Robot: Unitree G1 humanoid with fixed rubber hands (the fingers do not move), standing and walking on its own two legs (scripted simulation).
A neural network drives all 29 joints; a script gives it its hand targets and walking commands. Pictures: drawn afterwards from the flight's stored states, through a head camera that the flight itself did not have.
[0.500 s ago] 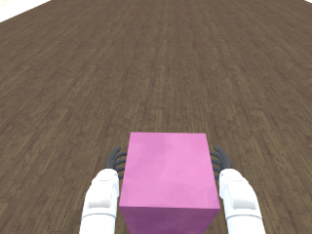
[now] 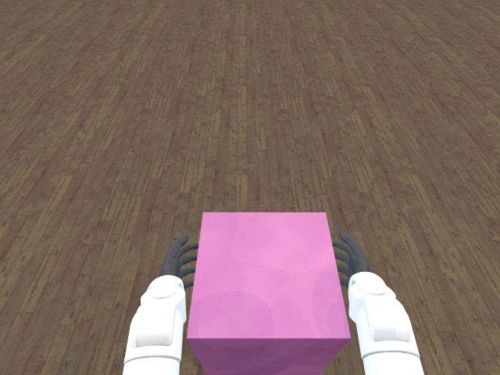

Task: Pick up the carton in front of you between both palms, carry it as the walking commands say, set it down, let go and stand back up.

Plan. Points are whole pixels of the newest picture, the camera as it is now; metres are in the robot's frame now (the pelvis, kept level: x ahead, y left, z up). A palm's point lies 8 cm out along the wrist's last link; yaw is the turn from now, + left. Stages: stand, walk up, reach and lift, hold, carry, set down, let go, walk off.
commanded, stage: carry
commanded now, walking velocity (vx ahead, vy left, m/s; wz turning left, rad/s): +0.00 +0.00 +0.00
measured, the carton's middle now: (263, 298) +0.29 +0.00 -0.06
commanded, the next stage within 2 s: hold in 2.00 s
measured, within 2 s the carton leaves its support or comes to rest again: neither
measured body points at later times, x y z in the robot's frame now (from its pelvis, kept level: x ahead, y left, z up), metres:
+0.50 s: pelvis +0.16 -0.01 -0.02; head +0.16 -0.01 +0.43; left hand +0.46 +0.15 +0.01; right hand +0.47 -0.15 +0.02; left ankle +0.05 +0.10 -0.75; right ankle +0.17 -0.11 -0.75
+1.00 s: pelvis +0.15 +0.00 -0.02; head +0.14 +0.00 +0.43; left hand +0.44 +0.17 +0.01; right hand +0.46 -0.14 +0.01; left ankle +0.05 +0.10 -0.75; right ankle +0.17 -0.11 -0.75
